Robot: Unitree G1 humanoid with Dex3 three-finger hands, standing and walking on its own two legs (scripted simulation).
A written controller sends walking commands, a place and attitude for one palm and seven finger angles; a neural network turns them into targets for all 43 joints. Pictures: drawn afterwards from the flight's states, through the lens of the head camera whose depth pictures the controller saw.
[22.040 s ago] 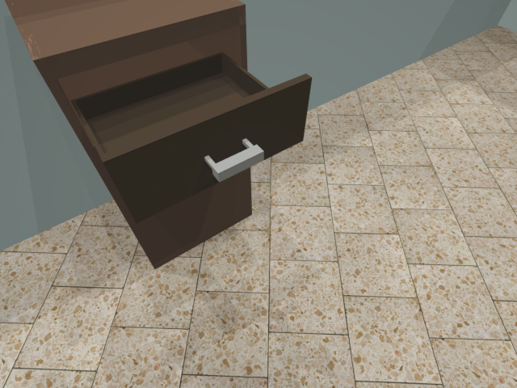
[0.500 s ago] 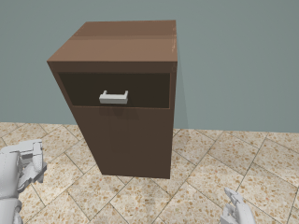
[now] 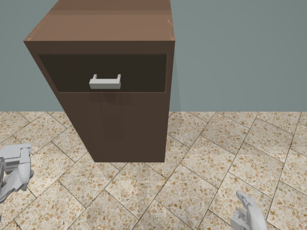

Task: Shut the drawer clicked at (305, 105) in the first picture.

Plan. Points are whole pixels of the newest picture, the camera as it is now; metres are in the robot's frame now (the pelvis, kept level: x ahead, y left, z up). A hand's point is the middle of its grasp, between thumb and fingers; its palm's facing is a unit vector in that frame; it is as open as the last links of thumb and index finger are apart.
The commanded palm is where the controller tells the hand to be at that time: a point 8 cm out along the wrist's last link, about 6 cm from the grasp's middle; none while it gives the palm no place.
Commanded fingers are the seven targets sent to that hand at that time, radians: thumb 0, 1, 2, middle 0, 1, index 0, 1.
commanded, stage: step back with the hand held close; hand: left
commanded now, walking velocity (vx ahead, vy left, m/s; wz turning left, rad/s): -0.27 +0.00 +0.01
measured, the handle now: (106, 80) +0.61 +0.22 +0.01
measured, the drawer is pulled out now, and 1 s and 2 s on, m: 0.00 0.00 0.00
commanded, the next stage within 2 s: stop stepping back and stand still in 1.06 s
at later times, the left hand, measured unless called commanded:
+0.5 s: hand out of the picture +0.14 +0.26 +0.16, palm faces +0.37 -0.77 -0.52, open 3.2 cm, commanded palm +0.06 +0.30 +0.17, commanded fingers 0.00 0.90 0.90 -1.40 -1.60 -1.40 -1.60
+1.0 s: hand out of the picture +0.06 +0.27 +0.17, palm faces +0.38 -0.80 -0.46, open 3.3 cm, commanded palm +0.00 +0.30 +0.17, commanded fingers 0.00 0.90 0.90 -1.40 -1.60 -1.40 -1.60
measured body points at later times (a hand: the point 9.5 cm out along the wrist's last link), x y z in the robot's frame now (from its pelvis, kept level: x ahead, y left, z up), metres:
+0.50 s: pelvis -0.06 +0.01 -0.01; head -0.02 +0.03 +0.44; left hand +0.11 +0.30 +0.19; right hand +0.12 -0.23 -0.09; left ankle +0.02 +0.09 -0.74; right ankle -0.03 -0.12 -0.74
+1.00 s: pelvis -0.13 +0.02 +0.00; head -0.10 +0.05 +0.45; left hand +0.04 +0.31 +0.19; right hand +0.04 -0.21 -0.07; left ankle -0.05 +0.10 -0.74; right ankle -0.20 -0.13 -0.68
